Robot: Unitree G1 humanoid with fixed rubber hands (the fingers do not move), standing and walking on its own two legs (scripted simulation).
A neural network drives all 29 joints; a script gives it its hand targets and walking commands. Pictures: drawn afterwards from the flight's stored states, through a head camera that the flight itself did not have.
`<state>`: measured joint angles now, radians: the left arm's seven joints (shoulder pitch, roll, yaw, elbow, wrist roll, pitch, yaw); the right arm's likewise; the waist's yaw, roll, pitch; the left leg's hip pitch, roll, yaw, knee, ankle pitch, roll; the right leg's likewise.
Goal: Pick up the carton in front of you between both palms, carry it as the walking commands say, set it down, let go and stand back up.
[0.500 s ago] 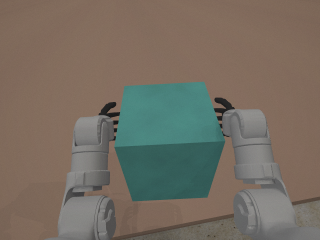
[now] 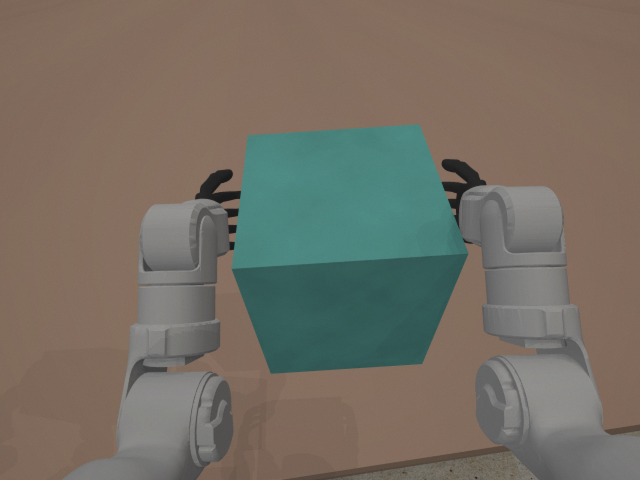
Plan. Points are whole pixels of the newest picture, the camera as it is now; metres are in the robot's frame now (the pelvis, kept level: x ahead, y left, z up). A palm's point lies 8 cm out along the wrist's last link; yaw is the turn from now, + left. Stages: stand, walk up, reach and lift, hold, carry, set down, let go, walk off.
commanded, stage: carry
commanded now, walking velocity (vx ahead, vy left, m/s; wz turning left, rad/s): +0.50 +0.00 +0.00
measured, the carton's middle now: (340, 256) +0.37 +0.00 +0.10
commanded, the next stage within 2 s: none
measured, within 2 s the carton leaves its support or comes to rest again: neither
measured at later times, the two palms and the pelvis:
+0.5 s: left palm (235, 120) +0.63 +0.17 +0.15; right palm (416, 119) +0.62 -0.13 +0.15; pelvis +0.24 +0.01 -0.01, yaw +3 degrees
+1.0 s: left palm out of the picture +0.91 +0.19 +0.26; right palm out of the picture +0.95 -0.11 +0.25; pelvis +0.55 +0.00 +0.07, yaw +3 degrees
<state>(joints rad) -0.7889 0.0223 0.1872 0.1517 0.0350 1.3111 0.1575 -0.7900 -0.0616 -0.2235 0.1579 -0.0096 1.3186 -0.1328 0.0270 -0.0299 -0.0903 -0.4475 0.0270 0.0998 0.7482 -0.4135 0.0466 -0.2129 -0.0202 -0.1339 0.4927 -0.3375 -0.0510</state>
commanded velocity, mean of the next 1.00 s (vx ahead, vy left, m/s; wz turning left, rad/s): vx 0.50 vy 0.00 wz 0.00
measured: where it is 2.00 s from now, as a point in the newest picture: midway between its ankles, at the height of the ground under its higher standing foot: (316, 236)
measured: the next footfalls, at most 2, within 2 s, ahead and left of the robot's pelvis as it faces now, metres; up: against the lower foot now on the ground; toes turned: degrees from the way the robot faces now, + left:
left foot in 0.08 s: +0.09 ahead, +0.11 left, +0.00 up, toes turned +6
right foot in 0.54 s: +0.52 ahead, -0.08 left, +0.08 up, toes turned -1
